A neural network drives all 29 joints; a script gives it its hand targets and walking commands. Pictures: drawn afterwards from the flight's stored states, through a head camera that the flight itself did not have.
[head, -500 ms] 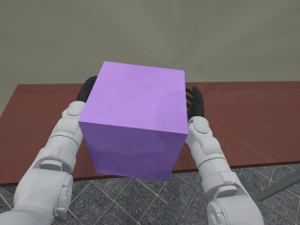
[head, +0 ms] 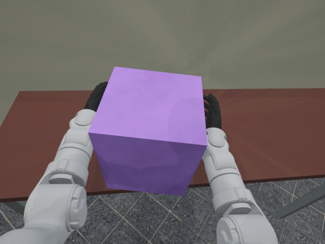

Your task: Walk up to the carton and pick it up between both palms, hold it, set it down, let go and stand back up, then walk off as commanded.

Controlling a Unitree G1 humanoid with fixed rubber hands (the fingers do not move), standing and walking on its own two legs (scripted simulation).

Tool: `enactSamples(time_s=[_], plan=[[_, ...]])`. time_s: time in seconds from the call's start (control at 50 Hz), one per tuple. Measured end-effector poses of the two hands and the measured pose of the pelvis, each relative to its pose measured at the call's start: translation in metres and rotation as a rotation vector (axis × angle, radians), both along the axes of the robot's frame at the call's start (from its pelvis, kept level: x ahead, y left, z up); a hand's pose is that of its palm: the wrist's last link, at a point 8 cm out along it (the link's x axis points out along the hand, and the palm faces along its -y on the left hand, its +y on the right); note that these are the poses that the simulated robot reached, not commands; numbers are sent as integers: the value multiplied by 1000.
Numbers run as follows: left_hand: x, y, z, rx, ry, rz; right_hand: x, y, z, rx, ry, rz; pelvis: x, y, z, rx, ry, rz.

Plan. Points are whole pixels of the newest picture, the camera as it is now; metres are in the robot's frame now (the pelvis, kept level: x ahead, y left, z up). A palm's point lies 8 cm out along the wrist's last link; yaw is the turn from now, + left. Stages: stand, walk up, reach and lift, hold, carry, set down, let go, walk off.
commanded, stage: reach and lift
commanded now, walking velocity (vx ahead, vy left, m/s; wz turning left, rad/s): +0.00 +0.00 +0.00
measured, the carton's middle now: (151, 135) +0.37 +0.01 +0.07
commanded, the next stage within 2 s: none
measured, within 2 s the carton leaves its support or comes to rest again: leaves its support in 0.42 s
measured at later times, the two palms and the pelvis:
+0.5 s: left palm (91, 108) +0.42 +0.15 +0.12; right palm (216, 125) +0.36 -0.15 +0.12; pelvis -0.01 +0.00 +0.00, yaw +0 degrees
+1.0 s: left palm (90, 100) +0.41 +0.15 +0.15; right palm (218, 121) +0.36 -0.15 +0.13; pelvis -0.01 +0.00 +0.00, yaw +0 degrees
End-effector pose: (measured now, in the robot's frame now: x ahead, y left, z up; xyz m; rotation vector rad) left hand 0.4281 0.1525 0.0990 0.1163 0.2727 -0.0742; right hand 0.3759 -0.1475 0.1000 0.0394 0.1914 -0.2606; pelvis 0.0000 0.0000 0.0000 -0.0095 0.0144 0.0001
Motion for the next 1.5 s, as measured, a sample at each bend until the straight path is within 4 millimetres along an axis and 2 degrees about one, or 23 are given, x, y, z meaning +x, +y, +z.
enactSamples(time_s=[0.36, 0.56, 0.62, 0.7, 0.76, 0.96, 1.16, 1.32, 1.42, 1.5], plan=[[-10, 0, 3, -12, -22, -8, -12, 0, 3, -19, -25, -3, -2, 2, 1, -2, 2, 0], [-14, -3, 32, -19, -134, -12, -18, -2, 25, -25, -136, -12, -7, 2, 1, -3, -4, 0], [-14, -5, 34, -10, -126, -14, -20, -4, 21, -20, -127, -15, -10, 2, 1, -3, -12, 0], [-15, -6, 24, -7, -92, -9, -20, -4, 9, -13, -95, -12, -14, 2, 1, -3, -16, 0], [-15, -4, 21, -8, -82, 1, -18, -3, 7, -13, -87, -5, -13, 2, 1, -3, -14, 0], [-18, -6, 53, 8, -113, 52, -11, -4, 32, 0, -114, 24, -4, 0, 2, -1, -10, 0], [-32, 3, 56, 2, -65, 83, -18, 3, 35, 27, -70, 46, -16, 2, 1, -3, -40, 0], [-44, 6, 83, 2, -103, 121, -18, 6, 69, 13, -107, 80, -25, 3, 1, -4, -53, 1], [-43, 6, 99, -5, -120, 135, -14, 5, 89, -10, -124, 95, -29, 3, 1, -5, -58, 1], [-41, 7, 105, -6, -110, 149, -7, 6, 96, -18, -113, 110, -28, 2, 1, -4, -56, 1]])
